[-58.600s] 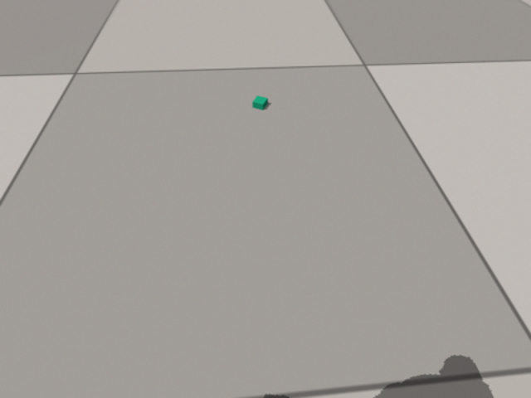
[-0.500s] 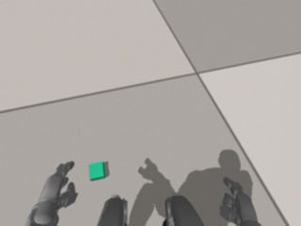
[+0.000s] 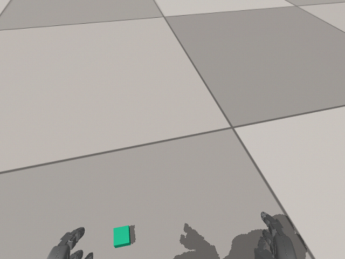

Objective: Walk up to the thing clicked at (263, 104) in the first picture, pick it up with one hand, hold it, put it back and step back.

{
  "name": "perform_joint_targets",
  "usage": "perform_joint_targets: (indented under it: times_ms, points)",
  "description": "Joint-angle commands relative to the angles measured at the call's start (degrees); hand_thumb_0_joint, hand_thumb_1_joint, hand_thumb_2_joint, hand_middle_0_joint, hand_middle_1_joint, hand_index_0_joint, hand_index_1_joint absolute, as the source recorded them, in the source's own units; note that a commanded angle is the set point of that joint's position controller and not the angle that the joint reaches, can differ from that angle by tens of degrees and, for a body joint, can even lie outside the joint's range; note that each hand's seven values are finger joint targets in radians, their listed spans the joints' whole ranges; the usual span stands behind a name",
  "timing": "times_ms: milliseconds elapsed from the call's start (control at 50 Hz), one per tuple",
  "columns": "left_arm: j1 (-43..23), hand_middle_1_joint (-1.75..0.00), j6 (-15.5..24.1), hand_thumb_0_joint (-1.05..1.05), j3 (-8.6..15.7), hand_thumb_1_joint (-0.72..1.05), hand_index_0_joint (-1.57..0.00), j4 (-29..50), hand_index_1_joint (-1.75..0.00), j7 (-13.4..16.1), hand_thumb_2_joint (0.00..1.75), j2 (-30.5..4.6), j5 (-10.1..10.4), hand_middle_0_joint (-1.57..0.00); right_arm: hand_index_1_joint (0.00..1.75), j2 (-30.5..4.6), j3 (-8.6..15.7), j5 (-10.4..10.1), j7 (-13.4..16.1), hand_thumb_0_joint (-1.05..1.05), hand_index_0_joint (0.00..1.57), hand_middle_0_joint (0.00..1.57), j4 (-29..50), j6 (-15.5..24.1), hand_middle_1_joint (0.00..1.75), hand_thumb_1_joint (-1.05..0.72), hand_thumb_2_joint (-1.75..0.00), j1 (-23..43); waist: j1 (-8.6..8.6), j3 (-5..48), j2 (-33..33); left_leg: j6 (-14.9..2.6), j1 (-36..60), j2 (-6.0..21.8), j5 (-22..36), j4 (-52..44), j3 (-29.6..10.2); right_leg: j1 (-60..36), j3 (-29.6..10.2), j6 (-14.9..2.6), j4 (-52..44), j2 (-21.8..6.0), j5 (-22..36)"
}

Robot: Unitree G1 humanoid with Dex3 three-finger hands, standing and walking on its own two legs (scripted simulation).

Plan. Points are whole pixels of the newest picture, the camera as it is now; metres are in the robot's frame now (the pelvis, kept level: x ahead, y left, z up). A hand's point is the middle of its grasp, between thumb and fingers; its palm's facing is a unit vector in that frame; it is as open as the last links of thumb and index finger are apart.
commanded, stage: home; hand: left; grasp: from above
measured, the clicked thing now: (122, 236) +0.40 +0.24 -0.69
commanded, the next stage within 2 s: stand in 1.84 s
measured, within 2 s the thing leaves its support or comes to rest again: neither
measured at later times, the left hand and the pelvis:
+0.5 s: hand out of the picture +0.16 +0.18 -0.05, palm faces +0.03 -0.98 -0.20, open 8.6 cm; pelvis +0.00 +0.01 +0.00, yaw +0 degrees
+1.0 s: hand out of the picture +0.15 +0.18 -0.05, palm faces +0.03 -0.98 -0.20, open 7.4 cm; pelvis -0.01 +0.00 +0.00, yaw +0 degrees
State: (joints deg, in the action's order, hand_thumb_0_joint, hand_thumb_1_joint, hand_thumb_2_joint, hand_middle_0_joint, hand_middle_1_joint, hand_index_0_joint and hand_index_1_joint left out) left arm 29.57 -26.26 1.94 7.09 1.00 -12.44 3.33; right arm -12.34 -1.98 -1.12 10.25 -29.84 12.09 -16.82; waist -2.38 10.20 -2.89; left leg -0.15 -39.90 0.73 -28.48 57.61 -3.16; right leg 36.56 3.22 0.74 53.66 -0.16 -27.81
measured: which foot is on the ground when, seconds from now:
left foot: down 0.00-1.00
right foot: down 0.00-1.00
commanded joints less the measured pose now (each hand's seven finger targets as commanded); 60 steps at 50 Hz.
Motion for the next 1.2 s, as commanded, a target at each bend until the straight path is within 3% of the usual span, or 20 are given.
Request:
perform_joint_targets:
  times_ms: [0,60,200,220,260,300,340,360,440,500,580,720,820,1060,1100,1120,1180]
  points:
    - [-2.4,-0.26,3.3,0.00,3.6,0.66,-0.17,10.8,-0.26,0.1,0.76,-6.4,-0.4,-0.17,0.30,-7.7,3.3,0.6,0.8,0.00,0.20,0.20,8.7,4.1,0.30,-0.90,-0.90,2.9,-0.72,3.6,0.7,-0.96,6.6,-1.0,15.3,-8.7,0.4,-2.3,0.6,-0.81,-8.2,1.5,14.5]
    - [-2.5,-0.25,3.7,0.00,3.2,0.59,-0.17,11.1,-0.25,0.0,0.72,-6.0,-0.4,-0.17,0.30,-7.7,3.2,0.8,0.6,0.00,0.20,0.20,8.6,4.3,0.30,-0.90,-0.90,3.3,-0.27,3.5,-0.7,-0.62,6.8,-0.9,15.0,-9.3,0.1,-2.1,0.8,-0.97,-7.7,1.7,13.7]
    - [-1.9,-0.26,4.0,0.00,3.2,0.69,-0.18,10.9,-0.26,0.4,0.78,-6.2,-0.5,-0.18,0.30,-7.7,3.0,0.8,0.3,0.00,0.20,0.20,8.5,4.0,0.30,-0.90,-0.90,3.7,-0.24,4.0,-0.9,-0.63,7.0,-0.7,14.7,-9.4,0.0,-2.7,0.8,-1.14,-7.7,1.8,13.4]
    - [-1.9,-0.25,4.0,0.00,3.2,0.61,-0.17,10.8,-0.25,0.4,0.73,-6.2,-0.5,-0.17,0.30,-7.8,3.0,0.8,0.3,0.00,0.20,0.20,8.6,4.0,0.30,-0.90,-0.90,3.9,0.07,3.6,-1.2,-0.50,6.7,-0.6,14.6,-9.6,-0.1,-2.3,0.9,-1.09,-7.5,1.9,13.1]
    - [-1.5,-0.26,3.9,0.00,3.3,0.68,-0.18,10.6,-0.26,0.3,0.77,-6.2,-0.4,-0.18,0.30,-7.9,3.2,0.8,0.2,0.00,0.20,0.20,8.6,4.0,0.30,-0.90,-0.90,3.8,-0.22,4.4,-0.7,-0.48,7.1,-0.5,15.2,-9.5,-0.3,-2.6,1.0,-1.11,-7.2,2.0,13.6]
    - [-0.7,-0.26,4.0,0.00,3.4,0.65,-0.17,10.5,-0.26,0.4,0.76,-6.2,-0.4,-0.17,0.30,-7.7,3.3,0.8,0.2,0.00,0.20,0.20,8.8,3.8,0.30,-0.90,-0.90,3.6,0.01,4.8,-0.3,-0.53,6.8,-0.7,16.5,-8.9,0.0,-3.2,0.8,-1.08,-7.2,1.8,14.8]
    - [-1.5,-0.28,3.9,0.00,3.0,0.77,-0.19,11.1,-0.28,0.5,0.83,-6.1,-0.3,-0.19,0.30,-7.7,3.1,0.7,0.3,0.00,0.20,0.20,8.8,3.7,0.30,-0.90,-0.90,3.7,0.20,4.0,0.6,-0.70,6.1,-0.7,15.6,-8.7,0.1,-3.0,0.7,-0.95,-7.6,1.7,14.2]
    - [-1.4,-0.27,3.8,0.00,3.3,0.70,-0.18,10.5,-0.27,0.6,0.79,-6.2,-0.3,-0.18,0.30,-7.6,3.0,0.8,0.3,0.00,0.20,0.20,8.8,3.7,0.30,-0.90,-0.90,3.8,0.07,3.9,0.4,-0.70,6.0,-0.7,14.8,-8.9,0.1,-2.9,0.7,-0.87,-7.7,1.8,13.6]
    - [-1.9,-0.27,3.9,0.00,3.5,0.74,-0.18,10.8,-0.27,0.4,0.81,-6.4,-0.3,-0.18,0.30,-7.9,3.3,0.8,0.3,0.00,0.20,0.20,8.7,3.9,0.30,-0.90,-0.90,3.8,0.05,3.6,-0.7,-0.33,6.4,-0.4,13.8,-9.8,-0.5,-1.9,0.9,-0.95,-7.3,2.0,12.3]
    - [-1.6,-0.29,3.7,0.00,3.4,0.87,-0.20,11.0,-0.29,0.6,0.88,-6.4,-0.4,-0.20,0.30,-7.7,3.1,0.7,0.4,0.00,0.20,0.20,8.9,3.8,0.30,-0.90,-0.90,3.8,0.33,3.3,0.1,-0.49,5.9,-0.3,12.5,-9.8,-0.4,-2.1,0.8,-0.92,-7.6,1.9,11.3]
    - [-1.9,-0.30,3.6,0.00,3.4,0.89,-0.20,10.9,-0.30,0.5,0.90,-6.2,-0.3,-0.20,0.30,-7.7,3.1,0.7,0.3,0.00,0.20,0.20,8.9,3.9,0.30,-0.90,-0.90,3.7,0.22,3.3,-0.3,-0.39,6.0,-0.2,13.2,-9.6,-0.5,-1.9,0.8,-1.00,-7.2,2.0,11.7]
    - [-2.1,-0.30,3.4,0.00,3.2,0.90,-0.20,11.2,-0.30,0.4,0.90,-6.2,-0.4,-0.20,0.30,-7.5,3.0,0.7,0.3,0.00,0.20,0.20,9.0,4.0,0.30,-0.90,-0.90,3.8,0.43,2.3,-1.0,-0.33,4.9,-0.2,9.9,-10.4,-0.8,-1.3,0.8,-0.82,-7.6,1.9,9.3]
    - [-2.4,-0.30,3.4,0.00,3.3,0.90,-0.20,11.5,-0.30,0.4,0.90,-6.4,-0.3,-0.20,0.30,-7.7,3.2,0.6,0.5,0.00,0.20,0.20,9.2,4.2,0.30,-0.90,-0.90,3.5,-0.25,3.6,0.7,-0.65,5.5,-0.5,11.3,-9.0,0.2,-1.9,0.3,-0.68,-8.1,1.7,10.6]
    - [-2.2,-0.30,3.4,0.00,3.0,0.90,-0.20,11.4,-0.30,0.4,0.90,-6.2,-0.5,-0.20,0.30,-7.6,3.1,0.6,0.4,0.00,0.20,0.20,8.8,4.4,0.30,-0.90,-0.90,3.9,0.27,3.0,0.0,-0.43,5.5,-0.4,12.2,-9.0,0.1,-1.8,0.5,-0.75,-7.7,1.6,11.2]
    - [-1.2,-0.30,3.3,0.00,3.9,0.90,-0.20,10.0,-0.30,0.4,0.90,-6.8,-0.5,-0.20,0.30,-8.0,3.4,0.7,0.5,0.00,0.20,0.20,8.8,4.3,0.30,-0.90,-0.90,3.9,0.12,3.0,-0.1,-0.38,5.6,-0.3,11.3,-9.4,-0.1,-1.7,0.4,-0.77,-7.5,1.8,10.3]
    - [-2.5,-0.30,3.6,0.00,2.6,0.90,-0.20,12.4,-0.30,0.3,0.90,-6.2,-0.5,-0.20,0.30,-7.3,3.0,0.7,0.4,0.00,0.20,0.20,8.8,4.3,0.30,-0.90,-0.90,4.0,0.37,2.9,-1.1,-0.35,5.4,-0.5,12.2,-9.1,0.1,-1.6,0.4,-0.79,-7.6,1.7,11.3]
    - [-0.7,-0.30,3.3,0.00,3.7,0.90,-0.20,10.6,-0.30,0.4,0.90,-6.6,-0.4,-0.20,0.30,-7.8,3.4,0.6,0.5,0.00,0.20,0.20,8.9,4.2,0.30,-0.90,-0.90,3.7,0.02,4.2,-0.1,-0.40,6.0,-0.4,12.6,-8.9,0.1,-1.9,0.2,-0.79,-7.5,1.7,11.6]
